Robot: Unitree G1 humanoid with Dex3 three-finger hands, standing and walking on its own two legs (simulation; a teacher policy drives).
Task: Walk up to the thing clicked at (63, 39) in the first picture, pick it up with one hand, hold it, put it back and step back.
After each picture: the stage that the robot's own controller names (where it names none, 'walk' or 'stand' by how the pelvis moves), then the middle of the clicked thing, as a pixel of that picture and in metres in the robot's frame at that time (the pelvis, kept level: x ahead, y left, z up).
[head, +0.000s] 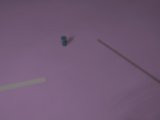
stand; (64, 41) +1.47 +0.28 -0.72
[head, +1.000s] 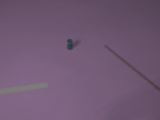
walk; (69, 44) +1.36 +0.18 -0.70
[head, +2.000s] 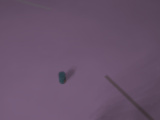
walk; (62, 77) +0.84 +0.19 -0.70
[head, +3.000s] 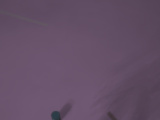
walk; (56, 117) +0.48 +0.20 -0.71
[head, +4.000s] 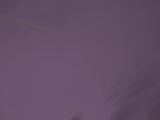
stand; out of the picture +0.37 +0.20 -0.72
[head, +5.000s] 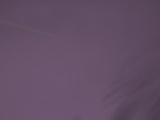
stand; out of the picture +0.35 +0.20 -0.73
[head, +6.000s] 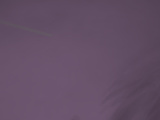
stand; out of the picture +0.36 +0.21 -0.72
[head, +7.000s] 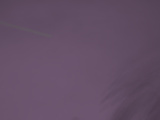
stand; out of the picture +0.35 +0.21 -0.73
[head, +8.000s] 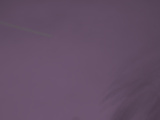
stand; out of the picture +0.35 +0.21 -0.73
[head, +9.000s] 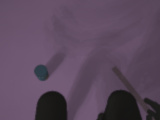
go down; (42, 73) +0.43 +0.20 -0.41
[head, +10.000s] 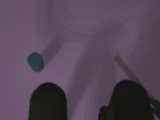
go down; (36, 63) +0.45 +0.21 -0.32
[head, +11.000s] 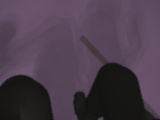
close in; out of the picture +0.44 +0.24 -0.23
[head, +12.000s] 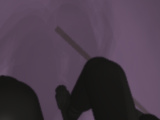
close; out of the picture +0.44 +0.26 -0.23
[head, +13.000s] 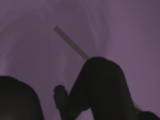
lift; out of the picture +0.43 +0.26 -0.23
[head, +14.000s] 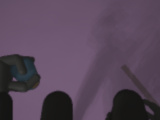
lift; (27, 75) +0.34 +0.21 -0.06
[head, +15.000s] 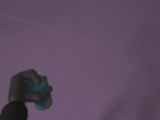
hold; (40, 93) +0.32 +0.17 +0.01
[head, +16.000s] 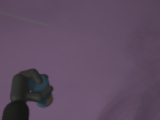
hold; (41, 91) +0.33 +0.17 -0.01
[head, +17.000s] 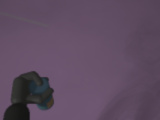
hold; (42, 94) +0.33 +0.17 -0.02
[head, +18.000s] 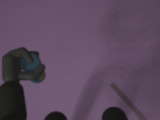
crouch; (34, 69) +0.40 +0.18 -0.07
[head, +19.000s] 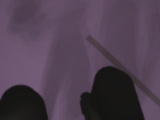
lower; out of the picture +0.49 +0.25 -0.14
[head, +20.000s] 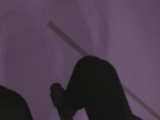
lower; out of the picture +0.45 +0.27 -0.24
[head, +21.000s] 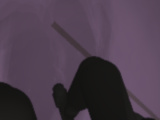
lower; out of the picture +0.45 +0.27 -0.23
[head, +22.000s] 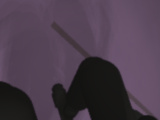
lower; out of the picture +0.45 +0.27 -0.24
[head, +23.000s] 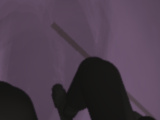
lower; out of the picture +0.45 +0.27 -0.24
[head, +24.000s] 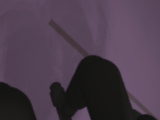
open; out of the picture +0.44 +0.26 -0.24
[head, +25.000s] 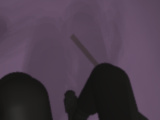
stand; out of the picture +0.44 +0.25 -0.25
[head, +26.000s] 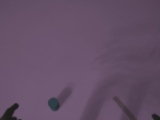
stand; (54, 104) +0.40 +0.19 -0.58
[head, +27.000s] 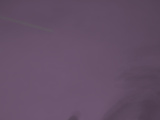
stand; out of the picture +0.39 +0.19 -0.67
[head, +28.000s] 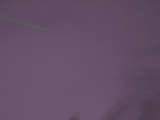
stand; out of the picture +0.38 +0.18 -0.67
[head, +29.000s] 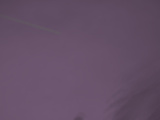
stand; out of the picture +0.39 +0.18 -0.71
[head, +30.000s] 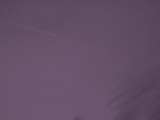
stand; out of the picture +0.38 +0.20 -0.72
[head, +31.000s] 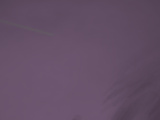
stand; out of the picture +0.36 +0.20 -0.73
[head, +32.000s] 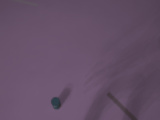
walk; (56, 103) +0.46 +0.21 -0.70
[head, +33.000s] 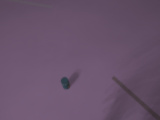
walk; (65, 83) +0.70 +0.26 -0.70
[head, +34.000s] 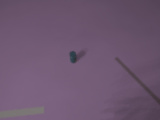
stand; (73, 57) +1.00 +0.17 -0.69
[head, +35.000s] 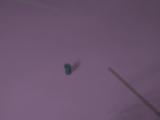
stand; (67, 69) +1.00 +0.19 -0.73
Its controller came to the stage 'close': yes
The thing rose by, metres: 0.71
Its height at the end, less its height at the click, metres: +0.00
